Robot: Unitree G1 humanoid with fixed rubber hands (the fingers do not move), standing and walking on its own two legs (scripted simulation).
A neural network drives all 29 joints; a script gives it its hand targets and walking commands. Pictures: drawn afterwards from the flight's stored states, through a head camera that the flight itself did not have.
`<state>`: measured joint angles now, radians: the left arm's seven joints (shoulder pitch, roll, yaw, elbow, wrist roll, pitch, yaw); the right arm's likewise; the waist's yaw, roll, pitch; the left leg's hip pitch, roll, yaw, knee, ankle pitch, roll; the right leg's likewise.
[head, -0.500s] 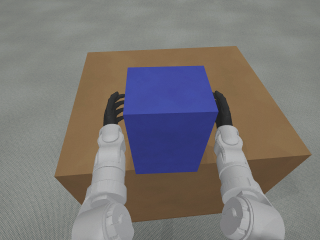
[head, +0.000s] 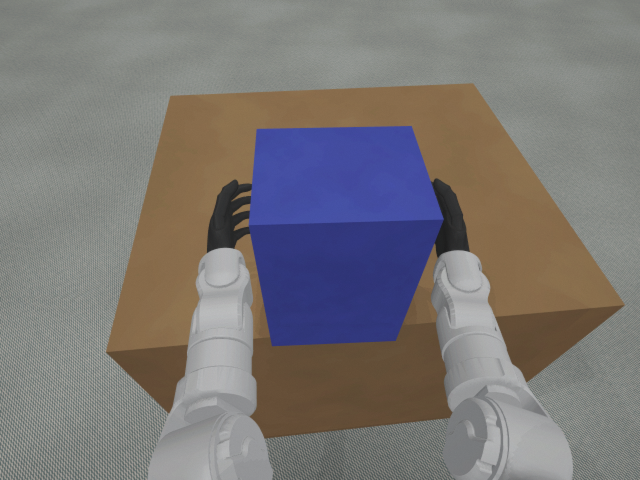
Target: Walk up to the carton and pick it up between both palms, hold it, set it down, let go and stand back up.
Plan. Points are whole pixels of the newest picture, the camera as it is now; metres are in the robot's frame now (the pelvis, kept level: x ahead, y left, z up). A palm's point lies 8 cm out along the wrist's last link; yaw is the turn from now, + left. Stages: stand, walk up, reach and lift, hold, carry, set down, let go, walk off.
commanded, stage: set down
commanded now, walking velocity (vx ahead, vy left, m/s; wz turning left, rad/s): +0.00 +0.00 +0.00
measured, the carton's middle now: (334, 247) +0.43 -0.01 +0.03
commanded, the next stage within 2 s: none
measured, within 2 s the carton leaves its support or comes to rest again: neither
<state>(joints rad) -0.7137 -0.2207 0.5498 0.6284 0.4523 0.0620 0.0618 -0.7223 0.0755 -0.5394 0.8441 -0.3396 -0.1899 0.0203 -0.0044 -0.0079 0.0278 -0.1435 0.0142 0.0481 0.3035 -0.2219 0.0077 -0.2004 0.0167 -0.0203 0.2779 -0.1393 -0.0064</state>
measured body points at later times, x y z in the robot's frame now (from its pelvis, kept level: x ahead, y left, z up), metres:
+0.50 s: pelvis -0.02 +0.00 -0.01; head +0.03 -0.01 +0.44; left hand +0.42 +0.14 +0.08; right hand +0.44 -0.16 +0.07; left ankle -0.04 +0.11 -0.75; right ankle +0.00 -0.11 -0.75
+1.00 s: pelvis -0.05 -0.03 -0.02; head +0.00 -0.03 +0.43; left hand +0.42 +0.17 +0.13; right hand +0.44 -0.20 +0.13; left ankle -0.05 +0.11 -0.75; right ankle +0.00 -0.11 -0.75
